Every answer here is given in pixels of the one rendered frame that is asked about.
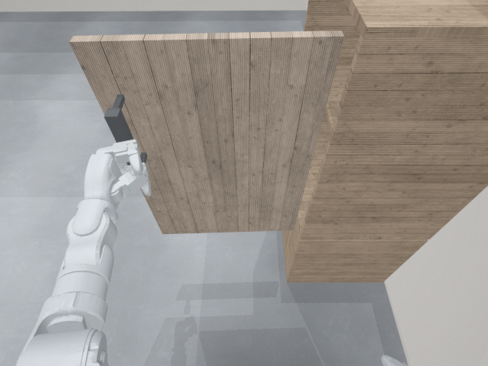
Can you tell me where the robot left hand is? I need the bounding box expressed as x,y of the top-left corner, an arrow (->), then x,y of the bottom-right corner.
84,140 -> 151,210

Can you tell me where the left robot forearm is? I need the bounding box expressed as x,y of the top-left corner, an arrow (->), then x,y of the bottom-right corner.
15,198 -> 118,366

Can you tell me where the cupboard door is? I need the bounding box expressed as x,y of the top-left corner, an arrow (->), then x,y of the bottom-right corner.
69,30 -> 345,234

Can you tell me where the handle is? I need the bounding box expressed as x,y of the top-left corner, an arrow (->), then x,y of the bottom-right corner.
104,95 -> 147,165

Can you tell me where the robot left upper arm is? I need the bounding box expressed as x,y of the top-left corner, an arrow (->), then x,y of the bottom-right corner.
20,329 -> 108,366

